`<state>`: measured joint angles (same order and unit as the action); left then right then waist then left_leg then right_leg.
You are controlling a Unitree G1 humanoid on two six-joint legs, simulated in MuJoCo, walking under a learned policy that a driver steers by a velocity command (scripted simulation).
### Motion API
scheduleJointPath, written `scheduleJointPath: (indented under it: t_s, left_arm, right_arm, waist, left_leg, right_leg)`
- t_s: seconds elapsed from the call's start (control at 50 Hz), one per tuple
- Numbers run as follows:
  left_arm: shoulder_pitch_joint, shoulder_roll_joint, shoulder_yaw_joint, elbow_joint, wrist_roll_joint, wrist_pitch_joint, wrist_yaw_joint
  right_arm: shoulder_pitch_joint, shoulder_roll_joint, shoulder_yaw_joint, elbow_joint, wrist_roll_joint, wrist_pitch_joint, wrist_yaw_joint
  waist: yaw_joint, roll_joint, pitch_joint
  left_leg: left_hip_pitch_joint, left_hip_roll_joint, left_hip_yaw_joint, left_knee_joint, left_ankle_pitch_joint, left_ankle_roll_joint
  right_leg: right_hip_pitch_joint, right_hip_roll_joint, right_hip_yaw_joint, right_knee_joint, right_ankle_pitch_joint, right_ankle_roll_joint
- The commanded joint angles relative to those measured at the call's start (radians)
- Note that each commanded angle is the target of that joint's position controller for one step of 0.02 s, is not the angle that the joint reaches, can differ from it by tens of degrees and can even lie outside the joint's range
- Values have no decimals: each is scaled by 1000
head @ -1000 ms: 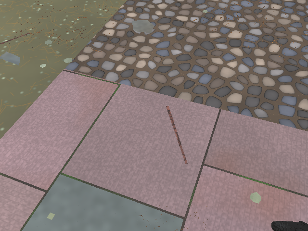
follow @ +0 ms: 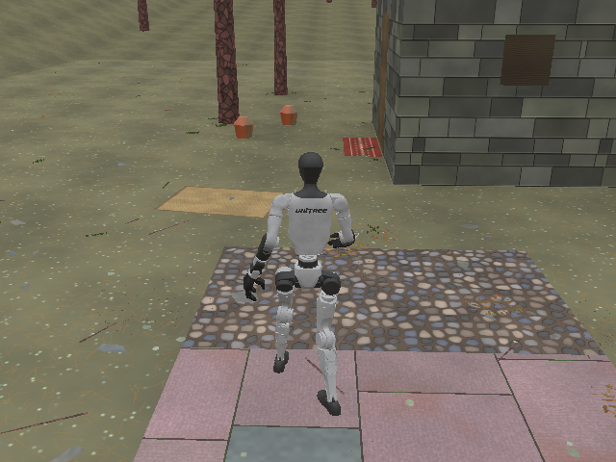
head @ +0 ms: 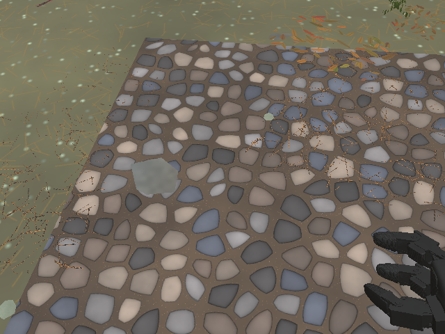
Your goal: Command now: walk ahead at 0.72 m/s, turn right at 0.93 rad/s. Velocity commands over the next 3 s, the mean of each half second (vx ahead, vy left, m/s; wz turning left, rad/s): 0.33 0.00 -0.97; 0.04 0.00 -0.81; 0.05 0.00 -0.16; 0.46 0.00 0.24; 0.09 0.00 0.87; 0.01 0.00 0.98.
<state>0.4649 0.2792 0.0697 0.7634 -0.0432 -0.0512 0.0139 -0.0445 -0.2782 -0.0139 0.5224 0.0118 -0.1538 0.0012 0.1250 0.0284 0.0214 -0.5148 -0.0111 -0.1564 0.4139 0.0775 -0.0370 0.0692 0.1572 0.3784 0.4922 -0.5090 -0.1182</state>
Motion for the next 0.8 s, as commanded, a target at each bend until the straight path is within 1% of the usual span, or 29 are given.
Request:
scheduleJointPath:
  t_s: [0.02, 0.04, 0.06, 0.08, 0.1, 0.12, 0.14, 0.16, 0.18, 0.2, 0.22, 0.26, 0.3, 0.34, 0.38, 0.4, 0.42, 0.44, 0.46, 0.48, 0.5, 0.52, 0.54, 0.56, 0.6, 0.62, 0.66, 0.76, 0.8]
  left_arm:
    - [-72, 27, 5, -114, 58, 19, 3]
    - [143, -4, -21, -143, 17, 12, -3]
    - [125, 109, -9, -116, 0, 24, -1]
    - [-47, 161, 4, -147, -1, 34, 4]
    - [-164, 188, 16, -171, 16, 47, 8]
    - [-224, 188, 26, -198, 31, 53, 7]
    - [-219, 154, 22, -213, 23, 62, -1]
    - [-210, 111, 12, -220, 13, 67, -5]
    - [-220, 74, 2, -231, 11, 70, -7]
    - [-238, 66, -2, -240, 15, 70, -8]
    - [-236, 75, 0, -238, 17, 69, -12]
    - [-230, 86, 2, -222, 22, 69, -28]
    - [-255, 106, 9, -218, 24, 73, -46]
    - [-298, 135, 21, -232, 26, 82, -61]
    - [-302, 174, 40, -243, 29, 90, -69]
    - [-269, 194, 53, -238, 30, 91, -68]
    - [-181, 216, 70, -214, 29, 89, -62]
    - [-74, 265, 96, -193, 24, 84, -40]
    - [-142, 383, 107, -237, 20, 84, -19]
    - [-178, 349, 92, -303, 64, 64, -33]
    - [-205, 302, 81, -309, 55, 48, -44]
    - [-238, 273, 75, -299, 30, 42, -39]
    - [-272, 242, 66, -302, 16, 46, -32]
    - [-324, 232, 62, -313, 22, 54, -19]
    - [-358, 238, 68, -325, 42, 70, 0]
    - [-346, 242, 71, -320, 43, 75, 8]
    - [-329, 249, 77, -313, 33, 86, 19]
    - [-336, 230, 76, -311, 29, 105, 19]
    - [-358, 200, 66, -312, 26, 109, 19]
  right_arm:
    - [416, -236, -96, 5, -11, -5, -19]
    - [443, -286, -102, 31, -44, 6, 3]
    - [413, -217, -98, 12, -37, 30, 4]
    - [359, -128, -80, 0, -35, 51, -10]
    - [299, -97, -67, 9, -33, 67, -15]
    - [264, -96, -63, 30, -29, 72, -18]
    - [242, -98, -63, 53, -28, 72, -20]
    - [217, -91, -64, 74, -24, 69, -20]
    - [192, -99, -68, 94, -19, 67, -19]
    - [174, -119, -76, 108, -17, 66, -19]
    - [160, -145, -85, 119, -16, 68, -21]
    - [113, -175, -93, 128, -8, 74, -25]
    - [85, -188, -95, 140, 7, 76, -24]
    - [93, -208, -102, 156, 20, 79, -19]
    - [102, -237, -114, 162, 32, 86, -15]
    - [110, -242, -117, 164, 39, 91, -15]
    - [111, -230, -115, 164, 42, 100, -13]
    - [161, -200, -104, 165, 24, 104, -9]
    - [268, -89, -70, 139, -40, 105, 5]
    - [274, -157, -66, 123, -33, 101, 13]
    - [177, -208, -77, 116, -7, 97, 15]
    - [141, -198, -75, 106, -9, 99, 9]
    - [137, -184, -73, 122, -22, 105, -2]
    - [142, -189, -74, 127, -26, 113, -7]
    - [143, -161, -69, 139, -24, 123, -4]
    - [147, -142, -64, 145, -23, 125, -3]
    - [148, -120, -57, 150, -16, 132, 1]
    - [127, -123, -66, 138, -10, 137, 9]
    - [198, -131, -77, 161, -13, 131, 12]
  waist:
    - [-240, 1, -386]
    - [-132, 492, -579]
    - [-168, 358, -559]
    - [-209, 202, -399]
    - [-205, 22, -242]
    - [-178, -8, -140]
    - [-144, 24, -74]
    - [-124, 58, -34]
    - [-114, 81, -11]
    - [-110, 79, -13]
    - [-106, 72, -42]
    - [-95, 58, -84]
    - [-95, 47, -79]
    - [-105, 43, -62]
    - [-97, 45, -59]
    - [-80, 41, -71]
    - [-34, 11, -100]
    - [8, -95, -128]
    - [-126, -414, -173]
    - [-88, -324, -402]
    - [-61, -170, -337]
    - [-88, -97, -230]
    - [-116, -47, -172]
    - [-147, -53, -145]
    - [-159, -78, -143]
    - [-155, -82, -161]
    - [-147, -87, -189]
    - [-129, -174, -153]
    - [-160, -198, -160]
  left_leg:
    - [851, 250, -144, 183, 203, 98]
    - [1130, 530, -679, 96, 254, 311]
    - [1087, 527, -699, 86, 98, 347]
    - [951, 441, -483, 52, 46, 299]
    - [749, 369, -292, 29, 171, 249]
    - [604, 322, -181, 12, 279, 229]
    - [495, 288, -105, -27, 292, 213]
    - [420, 266, -47, -72, 277, 207]
    - [370, 269, 1, -109, 310, 217]
    - [357, 285, 30, -132, 345, 231]
    - [365, 299, 62, -141, 361, 239]
    - [363, 285, 157, -144, 327, 220]
    - [358, 261, 242, -132, 277, 187]
    - [384, 258, 285, -98, 249, 165]
    - [417, 262, 312, -10, 342, 147]
    - [427, 256, 329, 77, 407, 133]
    - [398, 228, 358, 237, 425, 107]
    - [232, 167, 362, 488, 185, 51]
    - [-92, 2, 349, 829, -724, -29]
    - [-196, -66, 80, 993, -759, -24]
    - [-207, -24, 20, 959, -664, 4]
    - [-207, 0, 19, 879, -595, 12]
    - [-175, 24, 17, 791, -561, 9]
    - [-101, 29, 15, 696, -532, 5]
    - [2, -14, 47, 556, -494, -19]
    - [31, -31, 49, 504, -482, -31]
    - [80, -52, 38, 423, -421, -45]
    - [175, -71, 25, 245, -356, -27]
    - [289, -38, 47, 87, -247, -1]
  right_leg:
    - [-407, -43, -39, 639, 292, 83]
    - [-722, 33, -122, 962, -213, 128]
    - [-822, -105, -136, 1105, -124, 163]
    - [-878, -146, -198, 1076, -32, 172]
    - [-853, -182, -250, 1012, 30, 183]
    - [-831, -212, -267, 949, 49, 184]
    - [-792, -241, -277, 882, 51, 178]
    - [-765, -258, -293, 798, 59, 174]
    - [-750, -264, -317, 723, 68, 178]
    - [-742, -269, -327, 650, 107, 182]
    - [-716, -272, -333, 583, 188, 178]
    - [-626, -270, -345, 439, 370, 154]
    - [-549, -255, -370, 318, 480, 127]
    - [-513, -241, -394, 238, 495, 100]
    - [-466, -204, -438, 186, 415, 68]
    - [-414, -171, -464, 153, 387, 46]
    - [-299, -126, -483, 78, 422, 11]
    - [-98, -130, -382, 2, 634, -55]
    - [106, -368, 8, 51, 1125, -215]
    - [170, -506, 378, -98, 747, -358]
    - [90, -476, 318, -155, 588, -298]
    - [-17, -422, 241, -162, 494, -236]
    - [-115, -380, 177, -163, 473, -190]
    - [-220, -341, 118, -161, 496, -163]
    - [-314, -280, 59, -154, 579, -143]
    - [-322, -270, 57, -143, 615, -143]
    - [-340, -256, 77, -132, 572, -127]
    - [-398, -218, 157, -113, 351, -65]
    - [-421, -193, 144, -45, 316, -23]
